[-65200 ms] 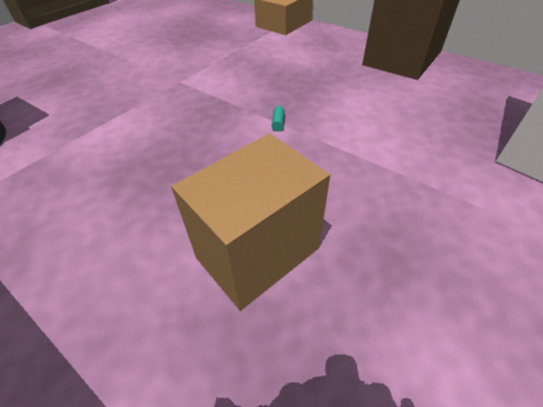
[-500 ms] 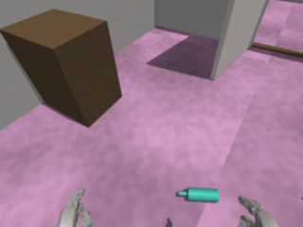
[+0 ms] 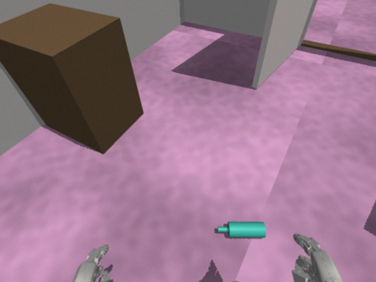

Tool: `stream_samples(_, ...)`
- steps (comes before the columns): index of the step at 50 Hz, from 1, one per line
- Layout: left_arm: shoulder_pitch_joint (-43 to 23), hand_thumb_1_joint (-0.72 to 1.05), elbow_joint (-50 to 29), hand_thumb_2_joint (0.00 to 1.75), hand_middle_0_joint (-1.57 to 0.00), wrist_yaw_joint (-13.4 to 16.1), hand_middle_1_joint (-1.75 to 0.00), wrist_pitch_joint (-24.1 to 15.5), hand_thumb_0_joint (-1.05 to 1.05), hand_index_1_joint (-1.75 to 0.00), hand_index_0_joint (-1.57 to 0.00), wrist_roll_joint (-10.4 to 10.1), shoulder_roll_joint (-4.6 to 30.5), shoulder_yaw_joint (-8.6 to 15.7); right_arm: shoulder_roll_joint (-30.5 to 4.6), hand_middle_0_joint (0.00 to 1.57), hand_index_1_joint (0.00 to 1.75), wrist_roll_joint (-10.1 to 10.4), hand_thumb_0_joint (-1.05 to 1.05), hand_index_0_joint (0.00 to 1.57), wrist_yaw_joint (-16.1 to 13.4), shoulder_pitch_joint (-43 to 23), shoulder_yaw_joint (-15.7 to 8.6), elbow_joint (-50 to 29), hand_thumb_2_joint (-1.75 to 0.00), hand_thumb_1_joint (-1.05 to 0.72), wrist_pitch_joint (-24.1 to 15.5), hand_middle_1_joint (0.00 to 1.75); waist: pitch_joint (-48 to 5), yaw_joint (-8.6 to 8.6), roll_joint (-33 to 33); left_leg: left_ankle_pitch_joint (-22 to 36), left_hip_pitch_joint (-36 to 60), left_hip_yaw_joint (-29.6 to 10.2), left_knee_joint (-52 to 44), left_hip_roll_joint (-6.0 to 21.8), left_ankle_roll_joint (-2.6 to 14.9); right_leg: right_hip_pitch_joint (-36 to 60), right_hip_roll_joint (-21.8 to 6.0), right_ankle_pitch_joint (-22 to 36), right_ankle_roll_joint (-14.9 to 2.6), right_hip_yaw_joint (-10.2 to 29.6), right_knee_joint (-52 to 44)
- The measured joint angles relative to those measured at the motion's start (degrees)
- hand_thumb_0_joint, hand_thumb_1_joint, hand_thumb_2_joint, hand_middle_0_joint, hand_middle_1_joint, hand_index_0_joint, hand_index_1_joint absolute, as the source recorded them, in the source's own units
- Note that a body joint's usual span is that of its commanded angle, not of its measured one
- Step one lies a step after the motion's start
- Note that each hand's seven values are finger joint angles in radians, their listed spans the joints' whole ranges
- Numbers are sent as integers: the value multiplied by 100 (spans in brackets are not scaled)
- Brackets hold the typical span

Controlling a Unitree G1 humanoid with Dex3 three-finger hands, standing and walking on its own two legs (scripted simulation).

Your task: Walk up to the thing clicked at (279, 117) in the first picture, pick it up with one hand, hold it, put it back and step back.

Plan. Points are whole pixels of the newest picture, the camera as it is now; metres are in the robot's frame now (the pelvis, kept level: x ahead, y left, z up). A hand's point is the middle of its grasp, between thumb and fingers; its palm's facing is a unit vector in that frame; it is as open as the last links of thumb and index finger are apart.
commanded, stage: stand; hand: right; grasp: from above
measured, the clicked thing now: (240, 229) +0.48 -0.22 -0.69
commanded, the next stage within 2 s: none
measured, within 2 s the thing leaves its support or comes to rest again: neither
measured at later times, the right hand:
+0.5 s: hand out of the picture +0.05 -0.24 -0.12, palm faces +0.03 +0.95 -0.30, open 7.4 cm
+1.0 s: hand out of the picture +0.04 -0.23 -0.11, palm faces +0.02 +0.95 -0.32, open 7.3 cm
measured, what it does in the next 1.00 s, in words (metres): rises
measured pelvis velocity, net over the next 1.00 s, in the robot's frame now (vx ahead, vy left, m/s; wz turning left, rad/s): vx -0.01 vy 0.00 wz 0.00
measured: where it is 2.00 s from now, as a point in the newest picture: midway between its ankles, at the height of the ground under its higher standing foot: outside the picture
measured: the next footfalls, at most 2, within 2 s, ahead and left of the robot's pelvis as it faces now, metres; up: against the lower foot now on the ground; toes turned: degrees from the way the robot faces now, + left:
none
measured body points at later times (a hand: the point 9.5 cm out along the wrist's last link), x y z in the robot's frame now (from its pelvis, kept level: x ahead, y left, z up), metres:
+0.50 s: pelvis +0.00 -0.01 +0.05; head +0.00 -0.02 +0.50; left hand +0.07 +0.26 -0.09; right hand +0.05 -0.29 -0.10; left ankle +0.01 +0.14 -0.69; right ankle +0.02 -0.12 -0.69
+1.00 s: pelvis -0.01 +0.00 +0.06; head -0.01 +0.00 +0.51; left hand +0.05 +0.29 -0.09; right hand +0.04 -0.28 -0.09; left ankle +0.01 +0.14 -0.69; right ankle +0.02 -0.12 -0.69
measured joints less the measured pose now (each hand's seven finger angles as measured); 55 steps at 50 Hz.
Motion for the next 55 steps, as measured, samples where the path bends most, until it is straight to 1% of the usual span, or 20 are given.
stream_samples(3, -119, 90, 352, 90, -21, -252, -30, 236, 2, -30, -21, -96, 93, 104, -108, 20, 30, -64, 1, 21, 12, -332, -80, 998, -89, -91, -375, 30, 239, -46, 84, 96, 287, -65, -198, 65, -24, 359, 62, 153, -15, -73, -327)
stream_samples(7, -91, 90, 696, 90, -21, -374, -30, 406, 2, -30, -21, -206, 150, 289, -185, 20, 30, -67, 1, 21, -7, -394, -184, 1915, -89, -91, -643, 30, 342, -33, 119, 230, 619, -81, -523, 99, -48, 712, 95, 308, -26, -98, -690)
stream_samples(13, 25, 90, 1165, 90, -21, -384, -30, 528, 1, -30, -20, -209, 198, 410, -159, 20, 30, -29, 1, 21, -30, -348, -240, 2964, -89, -91, -830, 30, 382, -19, 99, 469, 1150, -96, -1079, 91, -96, 1219, 87, 484, -64, -129, -1165)
stream_samples(21, 29, 90, 1668, 90, -20, -347, -30, 603, 1, -30, -20, -270, 110, 372, -60, 20, 30, 15, 1, 21, 2, -367, -208, 3868, -89, -91, -960, 30, 465, -20, 23, 926, 1795, -81, -1992, 100, -135, 1818, 98, 883, -88, -137, -1977)
stream_samples(28, -41, 90, 1976, 90, -21, -334, -30, 617, 1, -30, -20, -317, 43, 334, -64, 20, 30, 44, 1, 21, 1, -476, -186, 4380, -89, -91, -1003, 30, 529, -23, 6, 1229, 2181, -80, -2550, 127, -149, 2216, 127, 1197, -91, -148, -2559)
stream_samples(36, -96, 90, 2189, 90, -21, -355, -30, 630, 1, -30, -20, -340, 108, 343, -114, 20, 30, 37, 1, 21, 27, -567, -177, 4694, -89, -91, -1038, 30, 527, -5, -21, 1405, 2349, -67, -2852, 140, -131, 2431, 141, 1435, -64, -141, -2969)
stream_samples(45, -156, 90, 2334, 90, -20, -377, -30, 647, 1, -30, -20, -362, 223, 333, -135, 20, 30, 53, 1, 21, 34, -643, -152, 4872, -89, -91, -1074, 30, 554, 26, -73, 1498, 2427, -33, -3014, 82, -77, 2520, 84, 1553, -5, -108, -3163)
stream_samples(55, -167, 90, 2424, 90, -20, -398, -30, 653, 1, -30, -20, -383, 259, 277, -132, 20, 30, 81, 1, 21, 68, -723, -134, 4962, -89, -91, -1091, 30, 587, 54, -66, 1522, 2440, -19, -3102, -2, -14, 2529, 1, 1560, 58, -95, -3230)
